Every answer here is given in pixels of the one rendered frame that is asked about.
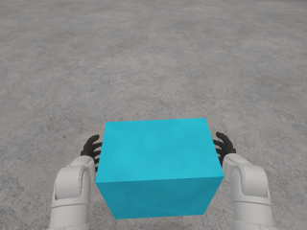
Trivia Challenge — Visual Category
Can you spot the left robot hand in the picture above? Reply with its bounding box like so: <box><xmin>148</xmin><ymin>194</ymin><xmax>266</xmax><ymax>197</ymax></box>
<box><xmin>81</xmin><ymin>134</ymin><xmax>103</xmax><ymax>173</ymax></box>

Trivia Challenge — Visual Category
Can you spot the right robot forearm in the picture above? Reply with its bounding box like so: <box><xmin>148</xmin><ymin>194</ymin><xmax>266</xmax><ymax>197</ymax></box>
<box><xmin>222</xmin><ymin>153</ymin><xmax>278</xmax><ymax>230</ymax></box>

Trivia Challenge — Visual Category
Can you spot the right robot hand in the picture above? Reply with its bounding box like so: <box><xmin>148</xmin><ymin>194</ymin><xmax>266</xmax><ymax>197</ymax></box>
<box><xmin>213</xmin><ymin>131</ymin><xmax>236</xmax><ymax>168</ymax></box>

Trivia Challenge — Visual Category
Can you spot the left robot forearm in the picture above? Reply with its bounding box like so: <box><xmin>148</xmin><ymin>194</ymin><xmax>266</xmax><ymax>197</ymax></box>
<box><xmin>46</xmin><ymin>155</ymin><xmax>96</xmax><ymax>230</ymax></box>

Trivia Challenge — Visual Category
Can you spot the carton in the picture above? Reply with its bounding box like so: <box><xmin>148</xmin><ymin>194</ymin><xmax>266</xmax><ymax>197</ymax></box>
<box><xmin>95</xmin><ymin>118</ymin><xmax>224</xmax><ymax>219</ymax></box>

